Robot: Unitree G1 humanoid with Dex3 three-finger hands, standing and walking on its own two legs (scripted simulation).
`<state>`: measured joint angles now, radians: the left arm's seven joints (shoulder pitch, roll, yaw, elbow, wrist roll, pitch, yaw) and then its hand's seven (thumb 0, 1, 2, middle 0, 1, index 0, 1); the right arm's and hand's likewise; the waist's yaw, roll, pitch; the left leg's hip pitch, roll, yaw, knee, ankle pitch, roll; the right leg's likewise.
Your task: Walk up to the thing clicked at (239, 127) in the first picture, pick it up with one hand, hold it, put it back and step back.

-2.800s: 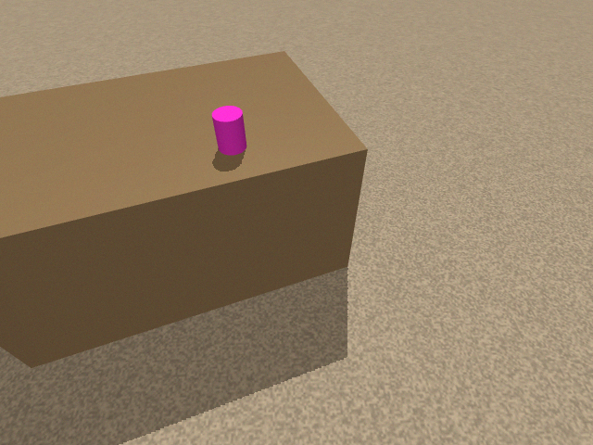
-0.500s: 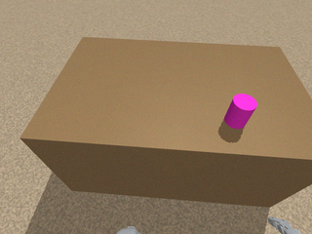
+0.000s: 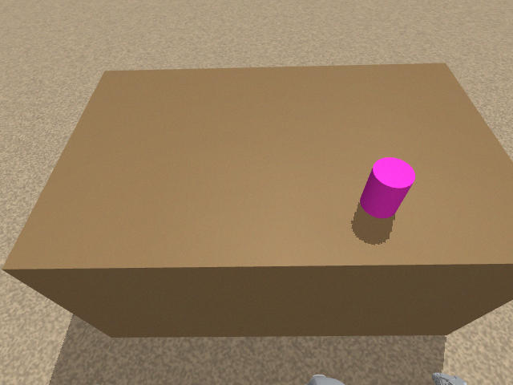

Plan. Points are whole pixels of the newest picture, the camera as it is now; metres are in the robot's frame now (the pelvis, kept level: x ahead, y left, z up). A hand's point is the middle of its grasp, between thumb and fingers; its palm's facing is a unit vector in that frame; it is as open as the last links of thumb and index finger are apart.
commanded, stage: walk up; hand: right
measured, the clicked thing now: (385, 188) +0.53 -0.27 -0.09
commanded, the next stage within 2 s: stand in 0.96 s
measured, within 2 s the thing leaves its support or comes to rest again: neither
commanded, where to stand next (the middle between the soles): +0.07 -0.03 m, yaw -1 degrees
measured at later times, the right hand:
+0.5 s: hand out of the picture +0.08 -0.27 -0.12, palm faces -0.03 +0.93 -0.36, open 7.4 cm
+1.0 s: hand out of the picture +0.10 -0.26 -0.12, palm faces -0.02 +0.94 -0.34, open 7.4 cm
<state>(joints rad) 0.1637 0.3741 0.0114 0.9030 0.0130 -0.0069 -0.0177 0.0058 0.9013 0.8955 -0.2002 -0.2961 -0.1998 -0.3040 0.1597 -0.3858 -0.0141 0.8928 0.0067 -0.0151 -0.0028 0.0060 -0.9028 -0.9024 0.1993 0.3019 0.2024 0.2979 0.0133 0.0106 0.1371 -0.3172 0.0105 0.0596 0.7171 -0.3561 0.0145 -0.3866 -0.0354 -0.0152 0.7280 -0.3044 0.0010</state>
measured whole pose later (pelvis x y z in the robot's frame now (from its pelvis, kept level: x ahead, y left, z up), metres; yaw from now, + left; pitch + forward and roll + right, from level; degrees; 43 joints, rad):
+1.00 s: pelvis +0.01 +0.00 +0.03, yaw -1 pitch -2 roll +0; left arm 0.11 0.35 0.01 1.15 0.01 -0.01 -0.02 0.01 0.90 0.90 -0.20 -0.30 -0.20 -0.30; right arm 0.07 -0.35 0.00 1.13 -0.01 -0.02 0.01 0.00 -0.90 -0.90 0.20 0.30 0.20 0.30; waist 0.01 0.00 0.06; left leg -0.12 0.02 0.07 0.35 -0.19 0.00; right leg -0.18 -0.01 -0.01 0.34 -0.12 0.00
